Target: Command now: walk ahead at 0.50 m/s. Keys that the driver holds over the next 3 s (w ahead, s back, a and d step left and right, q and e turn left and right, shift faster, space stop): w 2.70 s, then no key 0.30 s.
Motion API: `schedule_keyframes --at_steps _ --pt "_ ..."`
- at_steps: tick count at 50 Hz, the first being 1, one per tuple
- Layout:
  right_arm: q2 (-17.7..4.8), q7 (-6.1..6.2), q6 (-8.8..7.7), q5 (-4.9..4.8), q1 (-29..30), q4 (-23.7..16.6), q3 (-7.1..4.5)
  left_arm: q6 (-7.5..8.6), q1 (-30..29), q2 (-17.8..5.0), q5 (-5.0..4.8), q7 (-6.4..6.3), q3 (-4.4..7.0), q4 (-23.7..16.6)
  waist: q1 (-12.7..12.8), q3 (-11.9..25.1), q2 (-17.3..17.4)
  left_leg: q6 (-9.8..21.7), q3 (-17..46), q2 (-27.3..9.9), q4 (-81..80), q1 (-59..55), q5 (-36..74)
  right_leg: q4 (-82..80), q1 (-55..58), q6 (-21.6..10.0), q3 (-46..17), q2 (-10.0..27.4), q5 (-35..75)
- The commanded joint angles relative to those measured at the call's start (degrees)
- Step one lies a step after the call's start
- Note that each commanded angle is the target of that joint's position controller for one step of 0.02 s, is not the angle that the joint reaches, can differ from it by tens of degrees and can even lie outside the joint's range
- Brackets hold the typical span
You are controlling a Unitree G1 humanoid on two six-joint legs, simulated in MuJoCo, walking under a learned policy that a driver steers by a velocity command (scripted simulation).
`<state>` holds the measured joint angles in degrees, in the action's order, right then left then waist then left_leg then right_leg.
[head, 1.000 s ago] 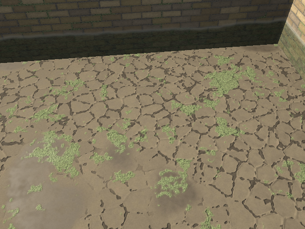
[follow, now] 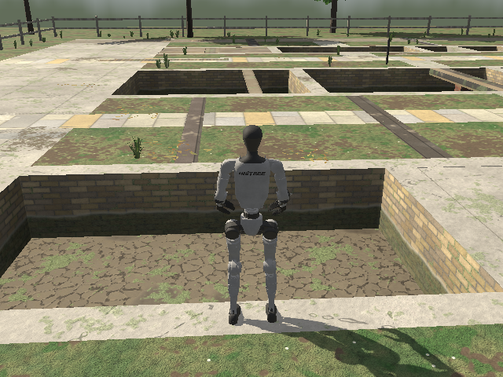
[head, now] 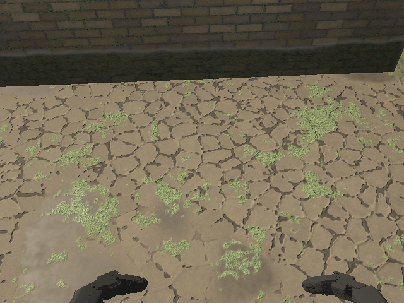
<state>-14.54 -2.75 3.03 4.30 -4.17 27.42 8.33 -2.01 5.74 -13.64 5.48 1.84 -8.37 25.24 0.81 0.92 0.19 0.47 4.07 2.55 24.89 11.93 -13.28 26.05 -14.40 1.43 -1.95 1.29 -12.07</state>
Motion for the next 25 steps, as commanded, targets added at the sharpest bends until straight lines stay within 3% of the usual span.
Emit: schedule_keyframes --at_steps 1,8,9,10,12,13,14,15,16,25 --pt "-4.98 0.38 -0.85 -0.12 6.35 -5.72 -2.0 0.98 -4.29 -5.33 -0.3 -0.23 2.11 -4.81 0.31 3.93 -0.57 1.94 6.77 -4.6 -6.34 -0.41 0.27 -5.52 1.58 -1.74 -4.78 2.96 1.34" --pt "-4.41 0.69 -0.77 0.01 5.39 -5.13 -1.95 1.03 -3.18 -5.29 -0.39 -0.29 2.16 -3.6 0.11 4.14 -0.56 1.87 6.1 -4.26 -6.73 -2.26 2.69 -6.91 2.45 -2.11 -5.03 2.76 3.44" --pt "-3.64 0.12 -1.24 0.96 5.16 -6.0 -1.58 1.09 -5.49 -4.97 -0.61 0.07 1.84 -5.06 -1.15 2.31 -0.23 1.92 5.56 -4.58 -5.26 -2.13 7.31 -6.45 0.61 -1.82 -5.32 2.79 7.65" --pt "-3.56 -0.02 -1.43 1.3 4.57 -5.73 -1.51 1.08 -5.08 -4.9 -0.36 0.06 1.8 -5.0 -0.99 4.41 -0.24 2.02 5.72 -4.78 -4.72 -3.01 9.4 -6.1 1.63 -1.67 -5.27 2.84 9.05" --pt "-3.78 -0.03 -1.58 1.19 4.14 -5.73 -1.47 1.04 -4.45 -4.89 -0.02 -0.03 1.73 -5.03 -0.63 6.22 0.14 2.1 5.9 -4.97 -4.38 -3.1 11.13 -5.41 3.23 -1.39 -5.04 2.76 9.66" --pt "-4.42 0.62 -1.16 0.16 4.3 -4.83 -1.77 0.94 -1.74 -5.08 0.27 -0.42 2.02 -3.34 0.83 8.49 -0.25 2.16 6.53 -4.66 -6.05 -3.48 6.37 -6.21 5.75 -1.66 -4.78 2.73 5.66" --pt "-4.52 0.81 -1.0 -0.27 4.69 -5.07 -1.8 0.87 -2.03 -5.37 0.08 -0.47 2.08 -3.28 0.7 6.54 -0.22 1.97 6.41 -4.58 -6.8 -2.49 4.88 -6.42 5.27 -1.84 -4.79 2.69 4.67" --pt "-3.76 0.31 -1.35 0.72 5.0 -6.09 -1.43 0.87 -4.72 -5.06 -0.23 -0.16 1.75 -4.83 -0.46 3.59 0.18 1.88 5.88 -4.89 -5.62 -1.83 9.1 -6.07 2.67 -1.66 -5.12 2.75 7.99" --pt "-3.65 0.19 -1.48 1.1 4.51 -5.82 -1.36 0.82 -4.37 -4.9 -0.02 -0.19 1.7 -4.74 -0.33 5.12 0.09 2.0 6.07 -5.08 -5.26 -2.67 10.73 -6.01 3.23 -1.58 -5.19 2.92 8.98" --pt "-3.57 0.12 -1.63 0.96 3.51 -5.69 -1.21 0.68 -4.39 -4.49 0.24 -0.48 1.49 -4.86 -0.18 6.22 -0.37 2.01 6.57 -5.32 -5.9 -2.44 10.88 -6.15 4.79 -1.31 -5.13 3.03 8.83"
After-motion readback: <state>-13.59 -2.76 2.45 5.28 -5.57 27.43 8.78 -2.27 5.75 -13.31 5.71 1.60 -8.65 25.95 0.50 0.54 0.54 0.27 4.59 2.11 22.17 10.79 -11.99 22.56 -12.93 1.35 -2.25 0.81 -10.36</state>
